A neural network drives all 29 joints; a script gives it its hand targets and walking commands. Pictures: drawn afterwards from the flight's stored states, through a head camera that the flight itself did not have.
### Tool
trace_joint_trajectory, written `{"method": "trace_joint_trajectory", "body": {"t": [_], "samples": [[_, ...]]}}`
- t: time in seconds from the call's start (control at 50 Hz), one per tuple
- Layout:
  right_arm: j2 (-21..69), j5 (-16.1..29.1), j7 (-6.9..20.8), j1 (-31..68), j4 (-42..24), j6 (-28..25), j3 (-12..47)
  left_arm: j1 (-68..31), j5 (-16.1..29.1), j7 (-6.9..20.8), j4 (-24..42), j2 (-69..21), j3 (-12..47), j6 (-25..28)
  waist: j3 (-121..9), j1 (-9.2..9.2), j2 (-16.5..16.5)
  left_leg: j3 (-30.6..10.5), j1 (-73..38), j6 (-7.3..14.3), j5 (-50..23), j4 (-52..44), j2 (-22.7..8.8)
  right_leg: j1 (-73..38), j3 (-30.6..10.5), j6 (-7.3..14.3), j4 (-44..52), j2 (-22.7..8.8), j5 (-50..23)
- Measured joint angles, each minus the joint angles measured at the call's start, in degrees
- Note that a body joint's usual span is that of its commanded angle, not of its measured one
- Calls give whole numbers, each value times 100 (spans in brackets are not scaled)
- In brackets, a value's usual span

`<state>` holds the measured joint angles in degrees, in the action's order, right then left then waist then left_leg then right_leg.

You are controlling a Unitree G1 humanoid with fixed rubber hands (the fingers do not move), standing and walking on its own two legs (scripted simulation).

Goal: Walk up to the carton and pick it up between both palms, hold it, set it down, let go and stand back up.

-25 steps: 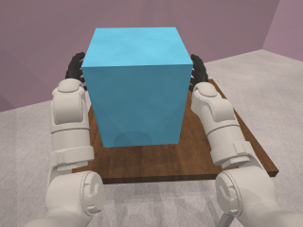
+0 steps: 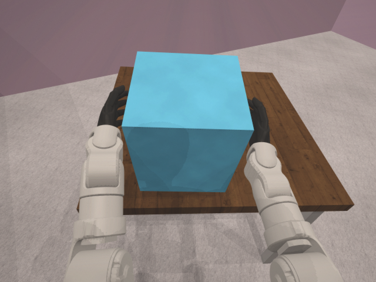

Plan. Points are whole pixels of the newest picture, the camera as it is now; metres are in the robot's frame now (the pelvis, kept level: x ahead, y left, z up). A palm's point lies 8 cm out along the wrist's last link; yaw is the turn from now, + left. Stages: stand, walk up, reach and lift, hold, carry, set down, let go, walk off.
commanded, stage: set down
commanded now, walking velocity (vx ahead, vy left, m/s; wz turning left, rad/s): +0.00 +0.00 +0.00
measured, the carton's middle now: (185, 128) +0.43 -0.02 +0.12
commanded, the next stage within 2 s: none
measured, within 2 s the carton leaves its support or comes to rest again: neither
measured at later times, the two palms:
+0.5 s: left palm (103, 124) +0.40 +0.15 +0.17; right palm (250, 137) +0.36 -0.15 +0.15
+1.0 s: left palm (121, 127) +0.42 +0.12 +0.13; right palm (260, 141) +0.37 -0.17 +0.13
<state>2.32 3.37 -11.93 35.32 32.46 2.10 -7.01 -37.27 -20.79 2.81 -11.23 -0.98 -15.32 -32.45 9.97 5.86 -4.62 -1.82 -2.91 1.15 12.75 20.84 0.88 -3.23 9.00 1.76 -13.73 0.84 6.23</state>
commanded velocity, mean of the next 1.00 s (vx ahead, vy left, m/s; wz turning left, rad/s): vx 0.00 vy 0.00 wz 0.00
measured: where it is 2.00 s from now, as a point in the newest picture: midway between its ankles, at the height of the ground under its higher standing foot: outside the picture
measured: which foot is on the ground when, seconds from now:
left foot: down 0.00-1.00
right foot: down 0.00-1.00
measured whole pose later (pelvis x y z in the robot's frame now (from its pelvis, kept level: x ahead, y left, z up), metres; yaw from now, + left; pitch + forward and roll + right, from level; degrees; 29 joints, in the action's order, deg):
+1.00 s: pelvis +0.01 +0.01 +0.00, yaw -3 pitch -8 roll -1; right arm 4.8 -6.2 -9.6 38.7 43.4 -1.7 -18.6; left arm -43.7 -19.5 3.1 -36.4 0.3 -19.6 -20.8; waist 6.0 4.7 -4.2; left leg 1.3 -2.0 2.4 11.8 17.4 1.4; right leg -0.1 5.9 0.8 -13.1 0.4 5.5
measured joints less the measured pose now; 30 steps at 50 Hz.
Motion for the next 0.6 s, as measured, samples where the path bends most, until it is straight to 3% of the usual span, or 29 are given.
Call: {"method": "trace_joint_trajectory", "body": {"t": [0.12,0.34,0.6], "samples": [[-194,157,25,-140,-80,-41,133,123,114,-194,43,-51,209,35,-198,52,40,116,48,79,83,44,11,73,-116,-67,-15,-10,14],[-167,-40,172,391,504,100,-183,-387,-250,-51,-418,-109,-129,-172,-142,-99,-3,281,-206,173,6,-133,81,-77,-281,-142,33,-76,-56],[100,-569,345,254,1015,-397,-907,-350,84,-234,-1403,14,49,482,-240,-133,73,202,-2,153,-22,-128,115,71,-200,-154,86,-110,-83]]}}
